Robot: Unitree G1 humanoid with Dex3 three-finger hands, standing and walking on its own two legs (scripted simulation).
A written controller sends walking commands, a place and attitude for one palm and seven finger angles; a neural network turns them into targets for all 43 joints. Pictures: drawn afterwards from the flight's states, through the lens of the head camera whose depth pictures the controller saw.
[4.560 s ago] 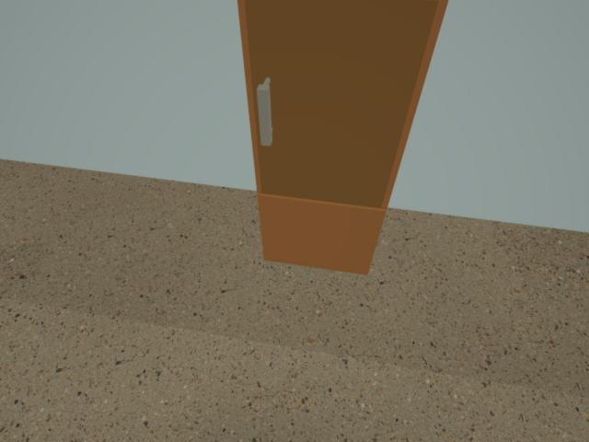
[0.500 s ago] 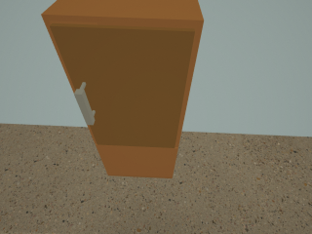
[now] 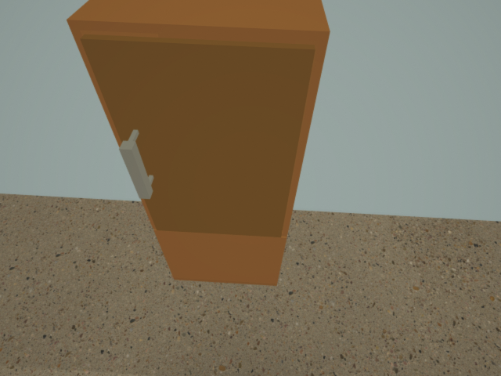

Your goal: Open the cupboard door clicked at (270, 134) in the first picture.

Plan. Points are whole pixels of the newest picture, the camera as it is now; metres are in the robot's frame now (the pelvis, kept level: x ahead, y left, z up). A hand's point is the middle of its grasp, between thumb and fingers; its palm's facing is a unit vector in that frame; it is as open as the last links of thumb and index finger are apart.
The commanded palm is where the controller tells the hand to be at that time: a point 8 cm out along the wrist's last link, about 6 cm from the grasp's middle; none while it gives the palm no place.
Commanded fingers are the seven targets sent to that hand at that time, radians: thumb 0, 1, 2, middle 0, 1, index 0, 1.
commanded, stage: shuffle to correct the standing spot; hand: left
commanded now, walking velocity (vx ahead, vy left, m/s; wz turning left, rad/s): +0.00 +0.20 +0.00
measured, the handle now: (140, 165) +0.53 +0.29 -0.02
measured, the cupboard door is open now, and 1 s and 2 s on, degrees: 0 0 0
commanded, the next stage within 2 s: come to a stop and stand still in 0.56 s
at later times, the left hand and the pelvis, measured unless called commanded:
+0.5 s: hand out of the picture +0.01 +0.24 -0.17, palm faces +0.06 -0.95 -0.30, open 7.4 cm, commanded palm none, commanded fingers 0.00 0.90 0.90 -0.20 -0.30 -0.20 -0.30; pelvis -0.03 +0.04 -0.01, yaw -1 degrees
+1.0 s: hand out of the picture -0.03 +0.32 -0.19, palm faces +0.06 -0.98 -0.19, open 7.4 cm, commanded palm none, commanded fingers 0.00 0.90 0.90 -0.20 -0.30 -0.20 -0.30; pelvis -0.02 +0.12 +0.00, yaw +0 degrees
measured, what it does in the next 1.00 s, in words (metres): steps to the left: right foot, then left foot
